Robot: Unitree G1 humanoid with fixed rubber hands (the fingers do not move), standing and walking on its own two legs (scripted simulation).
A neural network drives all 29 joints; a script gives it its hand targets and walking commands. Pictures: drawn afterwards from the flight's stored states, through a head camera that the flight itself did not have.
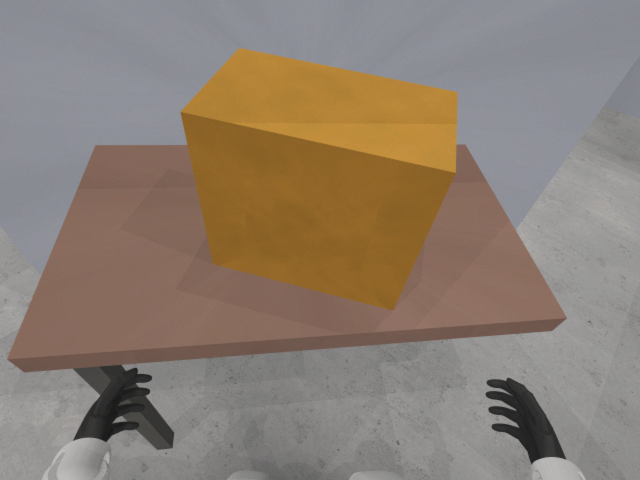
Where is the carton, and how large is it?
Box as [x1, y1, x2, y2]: [180, 48, 457, 309]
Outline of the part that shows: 239,48 180,112 213,263 365,303 393,309 455,173 457,92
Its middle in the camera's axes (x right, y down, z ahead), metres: +0.00 -0.07 +0.58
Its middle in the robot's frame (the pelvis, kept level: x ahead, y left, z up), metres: +0.49 +0.01 +0.08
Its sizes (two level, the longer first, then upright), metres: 0.305 0.173 0.284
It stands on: a table, 0.69 m high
